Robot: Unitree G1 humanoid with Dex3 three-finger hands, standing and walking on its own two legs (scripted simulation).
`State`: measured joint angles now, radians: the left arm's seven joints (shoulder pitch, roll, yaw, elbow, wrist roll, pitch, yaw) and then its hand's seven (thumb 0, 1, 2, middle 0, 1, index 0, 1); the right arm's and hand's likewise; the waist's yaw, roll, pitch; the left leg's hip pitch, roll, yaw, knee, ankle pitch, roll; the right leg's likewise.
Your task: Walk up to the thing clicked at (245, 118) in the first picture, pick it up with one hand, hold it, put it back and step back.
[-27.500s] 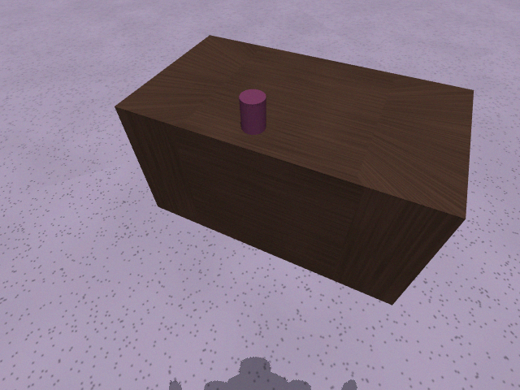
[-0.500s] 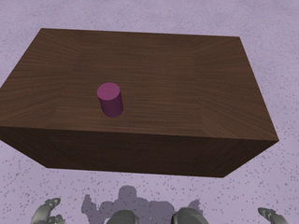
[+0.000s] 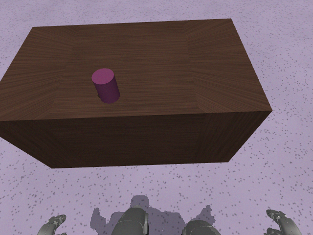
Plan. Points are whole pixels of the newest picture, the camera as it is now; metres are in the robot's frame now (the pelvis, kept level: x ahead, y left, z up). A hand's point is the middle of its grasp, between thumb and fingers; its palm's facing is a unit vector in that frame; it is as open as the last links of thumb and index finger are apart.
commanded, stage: step back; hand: left
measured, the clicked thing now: (106, 86) +0.62 +0.22 -0.09
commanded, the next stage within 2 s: none
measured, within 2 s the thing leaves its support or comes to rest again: neither
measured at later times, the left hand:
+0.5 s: hand out of the picture -0.04 +0.28 -0.14, palm faces +0.07 -0.93 -0.37, open 7.4 cm
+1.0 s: hand out of the picture -0.20 +0.25 -0.14, palm faces +0.09 -0.90 -0.42, open 7.4 cm
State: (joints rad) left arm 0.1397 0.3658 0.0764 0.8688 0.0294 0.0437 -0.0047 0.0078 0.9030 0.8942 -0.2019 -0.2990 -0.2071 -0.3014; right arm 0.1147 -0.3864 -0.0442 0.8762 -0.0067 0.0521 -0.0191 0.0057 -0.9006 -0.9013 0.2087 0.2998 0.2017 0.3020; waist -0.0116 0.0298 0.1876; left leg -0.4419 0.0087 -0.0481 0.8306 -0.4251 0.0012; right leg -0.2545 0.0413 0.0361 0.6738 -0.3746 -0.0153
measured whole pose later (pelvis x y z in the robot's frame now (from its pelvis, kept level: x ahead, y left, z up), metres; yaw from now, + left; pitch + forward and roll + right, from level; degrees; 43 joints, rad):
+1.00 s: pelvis -0.31 -0.04 -0.01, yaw +7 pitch -3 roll +1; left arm 0.09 0.40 0.06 0.77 0.03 0.05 0.02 0.01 0.90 0.89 -0.21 -0.30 -0.21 -0.30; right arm 0.19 -0.39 -0.05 0.88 -0.02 0.05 -0.01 0.01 -0.90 -0.90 0.21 0.30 0.20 0.30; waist 0.01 -0.03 0.19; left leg -0.25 -0.06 -0.03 0.69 -0.39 0.01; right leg -0.43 -0.08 -0.02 0.73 -0.26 0.01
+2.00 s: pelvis -0.49 -0.08 +0.01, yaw +6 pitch -3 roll +0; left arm 0.22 0.37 0.07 0.99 0.04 -0.03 -0.02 0.01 0.90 0.89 -0.20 -0.30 -0.21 -0.30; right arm 0.23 -0.38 -0.05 0.99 -0.03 0.01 0.01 0.01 -0.90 -0.90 0.21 0.30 0.20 0.30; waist 0.02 0.03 0.07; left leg -0.32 -0.01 -0.09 0.87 -0.48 0.01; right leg -0.25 0.01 -0.04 0.61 -0.31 -0.03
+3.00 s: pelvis -0.46 -0.05 +0.03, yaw +5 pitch -2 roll +0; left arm 0.10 0.35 0.00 1.14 0.01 -0.02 -0.01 0.01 0.90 0.89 -0.20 -0.30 -0.21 -0.30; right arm 0.10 -0.34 -0.01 1.17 -0.01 -0.01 0.02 0.01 -0.90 -0.90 0.21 0.30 0.20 0.30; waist -0.01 -0.01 0.06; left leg -0.16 0.02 0.04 0.32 -0.12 -0.01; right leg -0.09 -0.03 0.00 0.33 -0.20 0.03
